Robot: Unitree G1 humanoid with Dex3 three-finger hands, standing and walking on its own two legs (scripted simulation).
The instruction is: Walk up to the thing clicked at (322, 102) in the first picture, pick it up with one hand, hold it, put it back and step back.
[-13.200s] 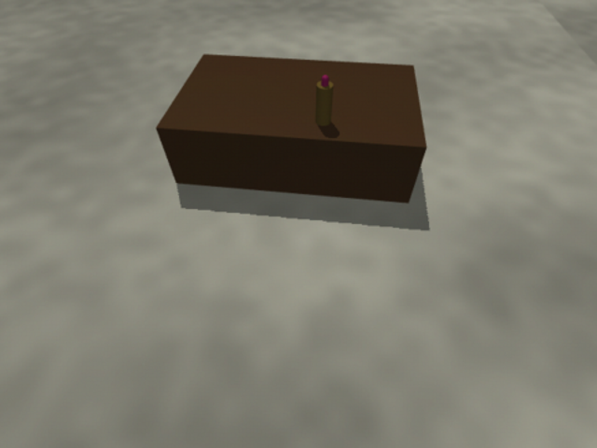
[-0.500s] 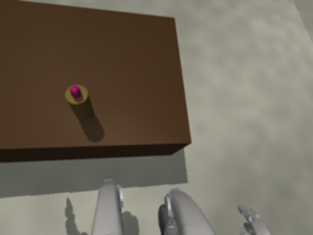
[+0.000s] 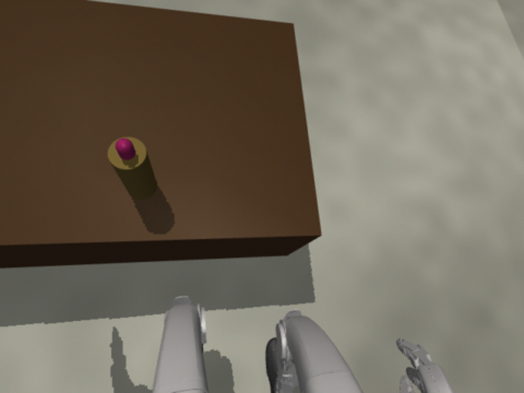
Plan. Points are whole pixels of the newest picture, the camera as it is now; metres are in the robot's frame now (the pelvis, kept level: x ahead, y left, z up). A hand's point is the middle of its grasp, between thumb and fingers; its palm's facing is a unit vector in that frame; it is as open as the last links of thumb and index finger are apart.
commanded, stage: go down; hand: left
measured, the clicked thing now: (133, 167) +0.51 +0.22 -0.22
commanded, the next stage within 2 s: approach in 1.62 s
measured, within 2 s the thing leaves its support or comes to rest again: neither
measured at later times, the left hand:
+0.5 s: hand out of the picture +0.41 +0.43 +0.07, palm faces +0.25 -0.97 +0.02, open 17.4 cm
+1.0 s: hand out of the picture +0.41 +0.44 +0.07, palm faces +0.28 -0.96 +0.03, open 17.3 cm
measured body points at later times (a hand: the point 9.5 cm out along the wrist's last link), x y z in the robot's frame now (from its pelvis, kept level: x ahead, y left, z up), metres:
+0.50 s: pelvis +0.00 +0.00 +0.00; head +0.18 +0.07 +0.41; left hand +0.39 +0.48 +0.07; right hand +0.09 -0.27 -0.09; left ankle +0.06 +0.10 -0.62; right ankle -0.01 -0.16 -0.62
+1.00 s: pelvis +0.00 +0.00 +0.00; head +0.18 +0.08 +0.41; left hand +0.39 +0.49 +0.07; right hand +0.09 -0.27 -0.09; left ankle +0.06 +0.10 -0.62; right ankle -0.01 -0.16 -0.62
